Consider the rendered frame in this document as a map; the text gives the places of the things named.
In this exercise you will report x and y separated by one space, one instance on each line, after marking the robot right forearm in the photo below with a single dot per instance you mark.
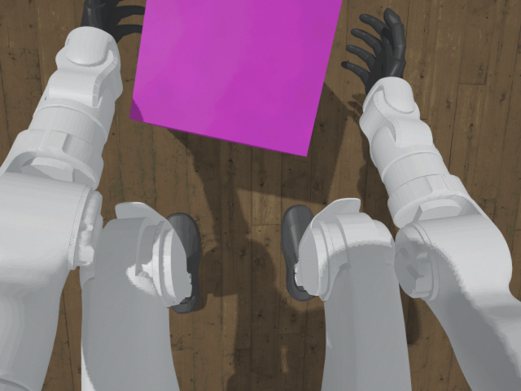
418 183

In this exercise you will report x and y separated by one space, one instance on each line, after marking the robot left upper arm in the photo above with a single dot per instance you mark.
47 228

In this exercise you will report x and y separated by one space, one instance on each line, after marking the robot left hand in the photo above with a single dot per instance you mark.
105 15

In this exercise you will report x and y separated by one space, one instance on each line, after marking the robot right upper arm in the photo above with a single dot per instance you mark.
460 267

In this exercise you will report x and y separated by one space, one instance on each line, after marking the robot right foot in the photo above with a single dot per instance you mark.
294 223

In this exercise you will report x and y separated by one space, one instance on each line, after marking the robot left forearm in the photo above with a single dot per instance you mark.
72 121

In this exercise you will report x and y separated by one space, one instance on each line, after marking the robot right hand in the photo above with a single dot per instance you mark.
389 51

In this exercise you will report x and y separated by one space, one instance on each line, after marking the carton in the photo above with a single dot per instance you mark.
243 71

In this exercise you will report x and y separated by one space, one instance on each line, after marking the left robot shin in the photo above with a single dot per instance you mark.
139 209

